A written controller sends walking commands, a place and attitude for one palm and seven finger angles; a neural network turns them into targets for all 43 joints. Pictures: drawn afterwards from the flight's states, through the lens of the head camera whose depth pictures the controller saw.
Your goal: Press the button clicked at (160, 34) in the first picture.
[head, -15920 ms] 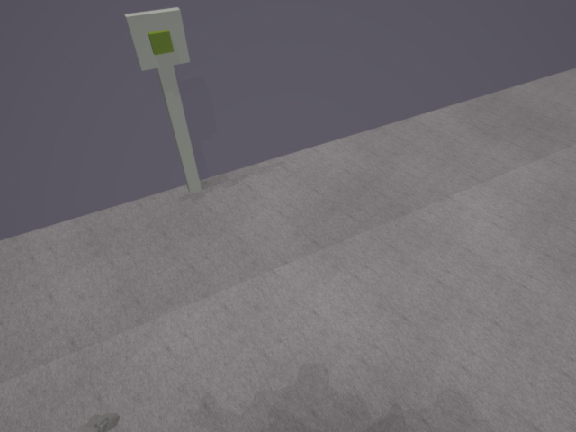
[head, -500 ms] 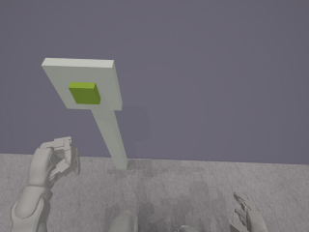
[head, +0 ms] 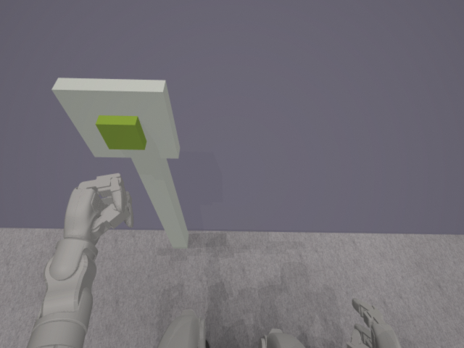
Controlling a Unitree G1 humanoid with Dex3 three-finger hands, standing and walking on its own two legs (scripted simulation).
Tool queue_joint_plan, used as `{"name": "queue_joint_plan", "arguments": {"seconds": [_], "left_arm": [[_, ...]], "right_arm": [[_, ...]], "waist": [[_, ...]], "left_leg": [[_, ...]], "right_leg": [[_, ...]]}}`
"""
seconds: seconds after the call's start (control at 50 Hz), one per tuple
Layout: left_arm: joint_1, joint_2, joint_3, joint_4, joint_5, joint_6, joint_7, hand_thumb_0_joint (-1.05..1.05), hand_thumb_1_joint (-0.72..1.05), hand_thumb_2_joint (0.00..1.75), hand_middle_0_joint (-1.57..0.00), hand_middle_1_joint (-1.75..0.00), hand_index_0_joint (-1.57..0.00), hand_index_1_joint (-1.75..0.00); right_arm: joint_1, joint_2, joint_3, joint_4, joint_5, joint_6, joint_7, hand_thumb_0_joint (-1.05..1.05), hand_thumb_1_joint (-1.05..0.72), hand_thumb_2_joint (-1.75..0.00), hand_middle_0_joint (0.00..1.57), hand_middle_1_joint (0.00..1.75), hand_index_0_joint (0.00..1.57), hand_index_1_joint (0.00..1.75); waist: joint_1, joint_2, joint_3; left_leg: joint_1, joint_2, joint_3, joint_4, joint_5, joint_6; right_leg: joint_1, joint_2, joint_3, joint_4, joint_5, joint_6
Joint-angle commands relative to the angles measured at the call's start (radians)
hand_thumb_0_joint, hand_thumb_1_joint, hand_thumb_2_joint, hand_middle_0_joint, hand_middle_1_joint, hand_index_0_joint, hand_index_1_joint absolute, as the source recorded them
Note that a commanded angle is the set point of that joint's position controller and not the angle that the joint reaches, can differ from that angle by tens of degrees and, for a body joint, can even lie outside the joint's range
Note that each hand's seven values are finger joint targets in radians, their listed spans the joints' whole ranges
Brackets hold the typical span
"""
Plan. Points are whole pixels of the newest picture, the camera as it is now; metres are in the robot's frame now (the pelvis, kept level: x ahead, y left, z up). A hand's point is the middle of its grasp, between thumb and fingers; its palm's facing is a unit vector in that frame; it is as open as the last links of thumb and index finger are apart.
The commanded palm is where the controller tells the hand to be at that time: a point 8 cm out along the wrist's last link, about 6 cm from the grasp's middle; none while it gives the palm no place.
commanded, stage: aim a knuckle at the button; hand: left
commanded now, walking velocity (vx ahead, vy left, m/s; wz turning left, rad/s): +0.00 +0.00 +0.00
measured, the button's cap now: (123, 131) +0.48 +0.22 +0.07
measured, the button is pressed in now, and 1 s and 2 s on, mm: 0 0 0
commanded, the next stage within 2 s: press the button with the knuckle in 1.88 s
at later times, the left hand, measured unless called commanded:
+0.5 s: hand (140, 180) +0.39 +0.18 +0.03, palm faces +0.00 -1.00 -0.03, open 3.1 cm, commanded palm +0.36 +0.24 +0.04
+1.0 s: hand (136, 187) +0.38 +0.19 +0.03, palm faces +0.00 -1.00 -0.01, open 3.1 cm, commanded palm +0.35 +0.24 +0.04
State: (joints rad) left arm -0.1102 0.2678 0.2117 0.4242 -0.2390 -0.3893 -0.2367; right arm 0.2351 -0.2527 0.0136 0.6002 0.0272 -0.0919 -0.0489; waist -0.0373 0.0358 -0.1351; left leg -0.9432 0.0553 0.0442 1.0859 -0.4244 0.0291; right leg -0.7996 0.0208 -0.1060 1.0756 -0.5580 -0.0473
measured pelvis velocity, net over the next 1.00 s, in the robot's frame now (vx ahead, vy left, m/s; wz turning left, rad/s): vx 0.00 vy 0.01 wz -0.01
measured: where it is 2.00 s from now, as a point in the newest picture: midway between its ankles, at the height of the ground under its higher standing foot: outside the picture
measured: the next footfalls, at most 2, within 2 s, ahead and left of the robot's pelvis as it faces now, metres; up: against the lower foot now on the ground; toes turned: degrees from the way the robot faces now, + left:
none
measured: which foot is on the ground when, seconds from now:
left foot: down 0.00-1.00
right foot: down 0.00-1.00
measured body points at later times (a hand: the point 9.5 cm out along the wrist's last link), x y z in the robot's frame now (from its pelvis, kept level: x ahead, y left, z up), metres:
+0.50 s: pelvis +0.00 +0.01 -0.01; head +0.09 +0.02 +0.44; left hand +0.39 +0.24 +0.04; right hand +0.08 -0.25 -0.12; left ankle +0.05 +0.10 -0.66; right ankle -0.02 -0.09 -0.66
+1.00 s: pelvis +0.00 +0.01 +0.00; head +0.09 +0.02 +0.44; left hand +0.38 +0.24 +0.03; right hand +0.12 -0.25 -0.11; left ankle +0.05 +0.10 -0.66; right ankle -0.02 -0.09 -0.66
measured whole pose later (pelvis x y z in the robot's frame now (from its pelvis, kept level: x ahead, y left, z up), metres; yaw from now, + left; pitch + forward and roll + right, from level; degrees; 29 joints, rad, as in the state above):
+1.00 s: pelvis +0.00 +0.01 +0.00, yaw -1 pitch +18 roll -3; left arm -0.35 0.27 0.22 0.68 -0.19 -0.43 -0.19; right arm 0.24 -0.26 0.01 0.60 0.02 0.01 -0.02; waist -0.06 0.03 -0.14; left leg -0.99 0.06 0.05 1.11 -0.43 0.04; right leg -0.84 0.02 -0.10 1.09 -0.55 -0.04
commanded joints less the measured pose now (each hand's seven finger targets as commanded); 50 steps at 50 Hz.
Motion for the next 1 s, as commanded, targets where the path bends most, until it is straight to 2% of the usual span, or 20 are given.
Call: {"name": "queue_joint_plan", "arguments": {"seconds": [0.0, 0.08, 0.16, 0.2, 0.3, 0.36, 0.4, 0.42, 0.5, 0.56, 0.6, 0.62, 0.68, 0.74, 0.76, 0.82, 0.86, 0.88, 0.92, 0.98], "left_arm": [[-0.272, 0.18, 0.076, -0.133, -0.005, -0.068, 0.029, 0.0, 0.9, 0.9, -1.3, -1.5, -1.3, -1.5], [-0.405, 0.208, 0.088, -0.054, 0.014, -0.084, 0.043, 0.0, 0.9, 0.9, -1.3, -1.5, -1.3, -1.5], [-0.493, 0.19, 0.057, -0.03, 0.024, -0.102, 0.035, 0.0, 0.9, 0.9, -1.3, -1.5, -1.3, -1.5], [-0.501, 0.216, 0.082, 0.015, 0.026, -0.102, 0.034, 0.0, 0.9, 0.9, -1.3, -1.5, -1.3, -1.5], [-0.601, 0.192, 0.054, 0.086, 0.039, -0.096, 0.044, 0.0, 0.9, 0.9, -1.3, -1.5, -1.3, -1.5], [-0.554, 0.195, 0.067, 0.092, 0.043, -0.098, 0.059, 0.0, 0.9, 0.9, -1.3, -1.5, -1.3, -1.5], [-0.488, 0.197, 0.079, 0.047, 0.044, -0.104, 0.07, 0.0, 0.9, 0.9, -1.3, -1.5, -1.3, -1.5], [-0.473, 0.184, 0.068, 0.031, 0.042, -0.104, 0.076, 0.0, 0.9, 0.9, -1.3, -1.5, -1.3, -1.5], [-0.409, 0.184, 0.081, 0.004, 0.047, -0.111, 0.102, 0.0, 0.9, 0.9, -1.3, -1.5, -1.3, -1.5], [-0.439, 0.188, 0.082, 0.029, 0.05, -0.114, 0.108, 0.0, 0.9, 0.9, -1.3, -1.5, -1.3, -1.5], [-0.488, 0.205, 0.09, 0.036, 0.052, -0.126, 0.103, 0.0, 0.9, 0.9, -1.3, -1.5, -1.3, -1.5], [-0.489, 0.213, 0.101, 0.044, 0.051, -0.131, 0.097, 0.0, 0.9, 0.9, -1.3, -1.5, -1.3, -1.5], [-0.513, 0.221, 0.098, 0.001, 0.046, -0.157, 0.073, 0.0, 0.9, 0.9, -1.3, -1.5, -1.3, -1.5], [-0.537, 0.161, 0.03, -0.03, 0.034, -0.162, 0.045, 0.0, 0.9, 0.9, -1.3, -1.5, -1.3, -1.5], [-0.54, 0.14, 0.011, -0.015, 0.029, -0.155, 0.04, 0.0, 0.9, 0.9, -1.3, -1.5, -1.3, -1.5], [-0.535, 0.142, 0.009, 0.071, 0.026, -0.121, 0.028, 0.0, 0.9, 0.9, -1.3, -1.5, -1.3, -1.5], [-0.538, 0.147, 0.016, 0.087, 0.025, -0.106, 0.031, 0.0, 0.9, 0.9, -1.3, -1.5, -1.3, -1.5], [-0.514, 0.177, 0.053, 0.094, 0.027, -0.102, 0.038, 0.0, 0.9, 0.9, -1.3, -1.5, -1.3, -1.5], [-0.475, 0.191, 0.07, 0.072, 0.029, -0.101, 0.048, 0.0, 0.9, 0.9, -1.3, -1.5, -1.3, -1.5], [-0.496, 0.201, 0.077, -0.009, 0.038, -0.126, 0.072, 0.0, 0.9, 0.9, -1.3, -1.5, -1.3, -1.5]], "right_arm": [[0.021, -0.147, -0.054, -0.12, -0.001, -0.028, -0.006, 0.0, -0.9, -0.9, 0.2, 0.3, 0.2, 0.3], [0.036, -0.15, -0.05, -0.107, -0.003, -0.012, -0.006, 0.0, -0.9, -0.9, 0.2, 0.3, 0.2, 0.3], [0.057, -0.153, -0.053, -0.097, -0.007, -0.005, -0.001, 0.0, -0.9, -0.9, 0.2, 0.3, 0.2, 0.3], [0.066, -0.158, -0.055, -0.09, -0.007, 0.004, 0.001, 0.0, -0.9, -0.9, 0.2, 0.3, 0.2, 0.3], [0.092, -0.162, -0.059, -0.071, -0.008, 0.023, 0.008, 0.0, -0.9, -0.9, 0.2, 0.3, 0.2, 0.3], [0.102, -0.167, -0.064, -0.083, -0.012, 0.037, 0.015, 0.0, -0.9, -0.9, 0.2, 0.3, 0.2, 0.3], [0.104, -0.164, -0.068, -0.098, -0.012, 0.044, 0.024, 0.0, -0.9, -0.9, 0.2, 0.3, 0.2, 0.3], [0.099, -0.162, -0.066, -0.105, -0.011, 0.049, 0.029, 0.0, -0.9, -0.9, 0.2, 0.3, 0.2, 0.3], [0.101, -0.159, -0.07, -0.113, -0.011, 0.066, 0.036, 0.0, -0.9, -0.9, 0.2, 0.3, 0.2, 0.3], [0.097, -0.159, -0.067, -0.107, -0.01, 0.074, 0.031, 0.0, -0.9, -0.9, 0.2, 0.3, 0.2, 0.3], [0.091, -0.158, -0.064, -0.1, -0.009, 0.077, 0.027, 0.0, -0.9, -0.9, 0.2, 0.3, 0.2, 0.3], [0.093, -0.158, -0.065, -0.097, -0.009, 0.077, 0.024, 0.0, -0.9, -0.9, 0.2, 0.3, 0.2, 0.3], [0.085, -0.155, -0.065, -0.095, -0.01, 0.071, 0.018, 0.0, -0.9, -0.9, 0.2, 0.3, 0.2, 0.3], [0.078, -0.151, -0.063, -0.091, -0.007, 0.061, 0.017, 0.0, -0.9, -0.9, 0.2, 0.3, 0.2, 0.3], [0.083, -0.153, -0.064, -0.088, -0.006, 0.059, 0.016, 0.0, -0.9, -0.9, 0.2, 0.3, 0.2, 0.3], [0.082, -0.162, -0.064, -0.074, -0.001, 0.062, 0.011, 0.0, -0.9, -0.9, 0.2, 0.3, 0.2, 0.3], [0.082, -0.164, -0.062, -0.078, -0.002, 0.061, 0.011, 0.0, -0.9, -0.9, 0.2, 0.3, 0.2, 0.3], [0.079, -0.166, -0.064, -0.081, -0.003, 0.064, 0.012, 0.0, -0.9, -0.9, 0.2, 0.3, 0.2, 0.3], [0.073, -0.161, -0.063, -0.098, -0.004, 0.069, 0.016, 0.0, -0.9, -0.9, 0.2, 0.3, 0.2, 0.3], [0.065, -0.153, -0.061, -0.113, -0.008, 0.07, 0.023, 0.0, -0.9, -0.9, 0.2, 0.3, 0.2, 0.3]], "waist": [[-0.012, 0.008, -0.282], [-0.03, -0.02, -0.273], [-0.036, 0.042, -0.344], [-0.029, 0.031, -0.354], [-0.044, 0.053, -0.358], [-0.03, 0.029, -0.384], [-0.006, 0.049, -0.428], [-0.003, 0.06, -0.421], [-0.003, 0.009, -0.395], [-0.028, -0.04, -0.315], [-0.034, -0.015, -0.298], [-0.034, -0.028, -0.307], [-0.025, 0.046, -0.377], [-0.038, 0.103, -0.392], [-0.055, 0.067, -0.382], [-0.061, 0.014, -0.317], [-0.054, 0.0, -0.315], [-0.035, 0.006, -0.332], [-0.018, 0.016, -0.351], [-0.008, 0.065, -0.39]], "left_leg": [[0.302, -0.028, -0.077, -0.117, 0.195, 0.004], [0.264, -0.027, -0.08, -0.104, 0.155, 0.006], [0.318, -0.025, -0.091, -0.094, 0.18, 0.003], [0.322, -0.023, -0.094, -0.094, 0.18, 0.0], [0.353, -0.019, -0.11, -0.09, 0.197, -0.004], [0.368, -0.018, -0.113, -0.098, 0.231, -0.004], [0.409, -0.017, -0.107, -0.103, 0.292, -0.009], [0.416, -0.018, -0.105, -0.11, 0.305, -0.011], [0.386, -0.018, -0.093, -0.113, 0.32, -0.006], [0.314, -0.022, -0.083, -0.109, 0.253, 0.002], [0.296, -0.025, -0.079, -0.107, 0.215, 0.003], [0.295, -0.025, -0.078, -0.104, 0.206, 0.003], [0.357, -0.025, -0.082, -0.097, 0.243, -0.001], [0.438, -0.018, -0.102, -0.103, 0.261, -0.008], [0.429, -0.017, -0.106, -0.097, 0.259, -0.003], [0.372, -0.018, -0.11, -0.104, 0.203, -0.002], [0.343, -0.024, -0.107, -0.101, 0.196, 0.003], [0.35, -0.024, -0.104, -0.101, 0.207, 0.0], [0.359, -0.026, -0.098, -0.104, 0.243, -0.002], [0.393, -0.026, -0.097, -0.101, 0.276, -0.005]], "right_leg": [[0.021, 0.003, 0.092, -0.171, 0.291, 0.037], [0.002, 0.006, 0.098, -0.166, 0.245, 0.036], [-0.024, 0.011, 0.091, -0.15, 0.252, 0.03], [-0.026, 0.012, 0.091, -0.151, 0.251, 0.029], [-0.085, 0.014, 0.074, -0.137, 0.247, 0.025], [-0.066, 0.017, 0.067, -0.135, 0.269, 0.022], [-0.04, 0.017, 0.065, -0.128, 0.318, 0.02], [-0.034, 0.019, 0.064, -0.131, 0.33, 0.02], [0.0, 0.021, 0.064, -0.134, 0.364, 0.026], [-0.003, 0.022, 0.074, -0.148, 0.334, 0.031], [-0.014, 0.019, 0.083, -0.151, 0.31, 0.033], [-0.009, 0.019, 0.085, -0.151, 0.302, 0.033], [-0.008, 0.017, 0.089, -0.144, 0.319, 0.027], [-0.052, 0.021, 0.072, -0.147, 0.3, 0.021], [-0.058, 0.023, 0.072, -0.151, 0.301, 0.023], [-0.076, 0.02, 0.069, -0.162, 0.267, 0.027], [-0.059, 0.017, 0.072, -0.159, 0.269, 0.027], [-0.054, 0.015, 0.072, -0.155, 0.278, 0.026], [-0.029, 0.015, 0.072, -0.149, 0.312, 0.025], [-0.02, 0.016, 0.074, -0.137, 0.331, 0.023]]}}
